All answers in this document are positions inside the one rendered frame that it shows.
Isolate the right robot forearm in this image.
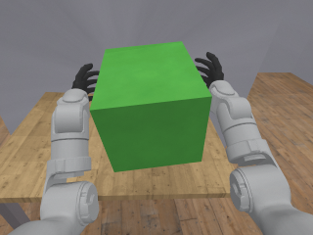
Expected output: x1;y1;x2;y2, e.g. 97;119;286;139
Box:
208;80;291;198

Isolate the left robot hand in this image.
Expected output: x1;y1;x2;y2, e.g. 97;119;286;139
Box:
71;63;100;102

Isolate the right robot upper arm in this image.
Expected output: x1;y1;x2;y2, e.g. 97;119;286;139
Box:
229;164;313;235

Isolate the left robot forearm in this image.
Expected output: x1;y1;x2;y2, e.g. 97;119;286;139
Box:
40;88;92;220

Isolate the right robot hand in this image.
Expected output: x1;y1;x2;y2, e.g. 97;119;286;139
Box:
195;52;224;89

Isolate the table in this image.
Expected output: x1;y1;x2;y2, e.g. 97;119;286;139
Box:
0;92;235;230

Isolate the left robot upper arm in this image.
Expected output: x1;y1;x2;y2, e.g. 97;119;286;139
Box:
8;180;100;235

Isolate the carton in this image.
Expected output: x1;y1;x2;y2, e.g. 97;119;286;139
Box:
89;41;212;172

